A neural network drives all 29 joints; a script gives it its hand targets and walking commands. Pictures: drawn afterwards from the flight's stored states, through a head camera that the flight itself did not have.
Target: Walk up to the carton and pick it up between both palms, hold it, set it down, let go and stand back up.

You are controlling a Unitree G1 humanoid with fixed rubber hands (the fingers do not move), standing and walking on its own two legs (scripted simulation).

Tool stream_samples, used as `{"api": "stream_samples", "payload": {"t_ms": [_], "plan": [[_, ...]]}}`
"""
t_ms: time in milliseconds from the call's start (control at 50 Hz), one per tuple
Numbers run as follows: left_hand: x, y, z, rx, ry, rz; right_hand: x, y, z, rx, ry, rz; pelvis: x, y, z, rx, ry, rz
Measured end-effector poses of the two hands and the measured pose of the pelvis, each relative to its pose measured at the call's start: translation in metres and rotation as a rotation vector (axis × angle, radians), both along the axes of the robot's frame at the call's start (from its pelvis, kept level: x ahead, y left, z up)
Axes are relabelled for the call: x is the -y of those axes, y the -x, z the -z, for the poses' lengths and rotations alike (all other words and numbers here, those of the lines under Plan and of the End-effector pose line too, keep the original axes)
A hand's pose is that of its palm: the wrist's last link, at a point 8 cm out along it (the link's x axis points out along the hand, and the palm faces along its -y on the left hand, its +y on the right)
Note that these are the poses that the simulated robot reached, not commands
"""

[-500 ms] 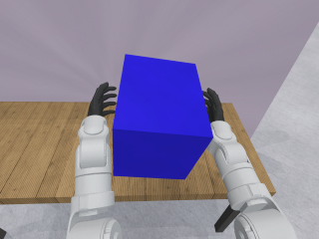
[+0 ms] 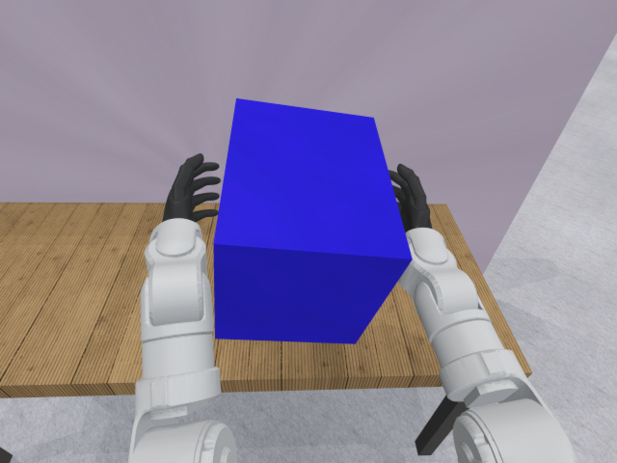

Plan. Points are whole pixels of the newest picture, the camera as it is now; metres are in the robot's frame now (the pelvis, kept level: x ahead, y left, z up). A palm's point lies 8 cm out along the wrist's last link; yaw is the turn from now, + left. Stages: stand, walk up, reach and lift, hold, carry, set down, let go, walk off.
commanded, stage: reach and lift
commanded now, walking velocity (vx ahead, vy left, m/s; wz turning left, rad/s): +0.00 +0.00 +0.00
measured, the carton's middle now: (297, 224) +0.40 +0.01 +0.13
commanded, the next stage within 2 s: hold in 0.08 s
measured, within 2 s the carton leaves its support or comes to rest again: neither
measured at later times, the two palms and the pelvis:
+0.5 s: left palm (175, 218) +0.35 +0.16 +0.19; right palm (409, 224) +0.36 -0.13 +0.16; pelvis +0.00 +0.00 +0.00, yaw +0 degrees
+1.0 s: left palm (176, 216) +0.35 +0.16 +0.19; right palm (412, 220) +0.35 -0.13 +0.17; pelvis +0.00 +0.00 +0.00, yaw +0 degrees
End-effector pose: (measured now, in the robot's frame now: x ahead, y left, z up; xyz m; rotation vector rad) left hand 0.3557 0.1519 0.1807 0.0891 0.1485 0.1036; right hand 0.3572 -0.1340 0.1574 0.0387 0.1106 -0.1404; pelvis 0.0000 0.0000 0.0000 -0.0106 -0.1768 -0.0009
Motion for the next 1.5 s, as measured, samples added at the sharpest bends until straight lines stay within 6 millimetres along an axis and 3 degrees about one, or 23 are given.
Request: {"api": "stream_samples", "payload": {"t_ms": [360,560,1020,1500], "plan": [[-0.008,0.007,-0.009,0.006,0.016,-0.015,-0.008,0.002,-0.012,0.011,0.000,-0.021,0.002,0.002,0.000,0.015,-0.001,-0.010],[-0.005,0.005,-0.006,-0.013,0.003,-0.009,-0.005,0.002,-0.003,-0.007,-0.009,-0.014,0.002,0.001,0.000,0.014,-0.002,-0.007],[-0.004,0.008,-0.012,0.005,0.011,-0.015,-0.004,0.002,-0.013,0.017,-0.008,-0.017,0.003,0.002,0.000,0.014,-0.003,-0.006],[-0.004,0.009,-0.008,0.002,0.001,-0.015,-0.004,0.004,-0.009,0.018,0.000,-0.017,0.003,0.002,0.000,0.019,-0.001,-0.008]]}}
